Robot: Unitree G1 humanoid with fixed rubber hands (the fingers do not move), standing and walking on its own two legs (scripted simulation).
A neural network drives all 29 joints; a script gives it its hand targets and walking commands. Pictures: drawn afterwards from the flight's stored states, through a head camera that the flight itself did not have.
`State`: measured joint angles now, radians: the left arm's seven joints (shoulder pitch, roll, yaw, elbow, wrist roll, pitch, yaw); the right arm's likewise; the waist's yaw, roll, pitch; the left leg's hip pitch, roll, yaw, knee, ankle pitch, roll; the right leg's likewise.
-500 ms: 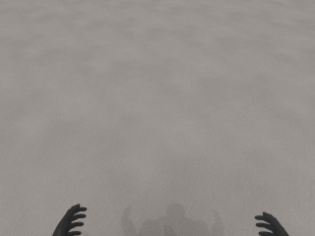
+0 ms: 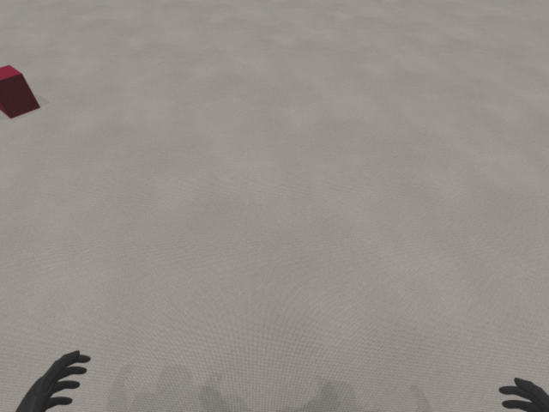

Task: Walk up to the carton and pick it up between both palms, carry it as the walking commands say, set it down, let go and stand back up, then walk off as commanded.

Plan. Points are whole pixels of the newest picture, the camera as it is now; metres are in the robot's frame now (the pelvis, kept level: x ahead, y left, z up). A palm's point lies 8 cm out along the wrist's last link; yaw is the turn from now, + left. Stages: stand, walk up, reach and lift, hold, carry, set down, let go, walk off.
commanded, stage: walk up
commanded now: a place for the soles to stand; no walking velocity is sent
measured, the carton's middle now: (10, 91) +2.21 +1.89 -0.62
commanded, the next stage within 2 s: none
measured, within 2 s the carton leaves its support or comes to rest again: neither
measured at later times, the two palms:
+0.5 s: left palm out of the picture +0.23 +0.48 -0.04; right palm (370, 247) +0.45 -0.15 -0.05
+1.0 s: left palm out of the picture +0.36 +0.62 -0.04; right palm (268, 168) +0.71 +0.05 -0.06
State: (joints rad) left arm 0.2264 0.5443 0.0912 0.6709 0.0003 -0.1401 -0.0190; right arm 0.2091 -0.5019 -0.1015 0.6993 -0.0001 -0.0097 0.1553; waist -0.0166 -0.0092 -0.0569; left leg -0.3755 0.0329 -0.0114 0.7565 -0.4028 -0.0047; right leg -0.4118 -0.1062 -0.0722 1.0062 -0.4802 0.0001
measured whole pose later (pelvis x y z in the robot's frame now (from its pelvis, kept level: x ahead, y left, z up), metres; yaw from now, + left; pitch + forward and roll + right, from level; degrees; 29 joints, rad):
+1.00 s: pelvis +0.40 +0.26 -0.01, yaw +31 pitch +1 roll -1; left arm 0.21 0.51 0.02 0.68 0.00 -0.15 -0.01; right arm 0.16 -0.50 -0.10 0.73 0.00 -0.11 0.10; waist -0.01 0.05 -0.01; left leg -0.45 0.00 -0.02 0.82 -0.39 0.03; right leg -0.38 -0.12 -0.06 1.11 -0.49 0.02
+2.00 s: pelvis +0.71 +0.55 -0.01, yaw +43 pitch -1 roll -2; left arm 0.23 0.49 0.06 0.69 0.00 -0.13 -0.04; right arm 0.18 -0.50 -0.10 0.77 0.00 -0.12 0.08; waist 0.00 0.04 -0.03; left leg -0.50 0.07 -0.01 0.85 -0.38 0.02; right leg -0.35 -0.12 -0.11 0.80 -0.43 0.01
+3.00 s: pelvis +0.94 +0.78 -0.02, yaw +40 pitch +0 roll -1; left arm 0.21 0.48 0.07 0.71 0.00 -0.12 -0.05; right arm 0.32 -0.49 -0.10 0.77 0.00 -0.12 0.03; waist -0.03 -0.01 0.01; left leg -0.43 0.07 0.04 1.13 -0.44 0.01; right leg -0.52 -0.03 -0.05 0.81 -0.28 0.00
